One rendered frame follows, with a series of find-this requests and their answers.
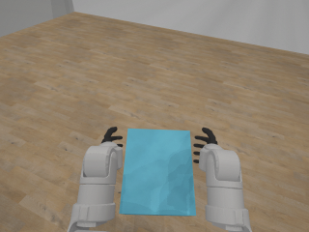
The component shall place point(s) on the robot right forearm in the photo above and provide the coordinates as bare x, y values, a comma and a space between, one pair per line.
225, 208

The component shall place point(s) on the robot left forearm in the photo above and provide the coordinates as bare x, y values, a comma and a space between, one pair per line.
95, 201

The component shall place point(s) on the left robot hand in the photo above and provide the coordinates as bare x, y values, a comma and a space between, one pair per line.
109, 138

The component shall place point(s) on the carton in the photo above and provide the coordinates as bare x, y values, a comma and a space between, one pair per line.
158, 174

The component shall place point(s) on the right robot hand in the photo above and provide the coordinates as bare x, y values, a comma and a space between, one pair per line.
211, 139

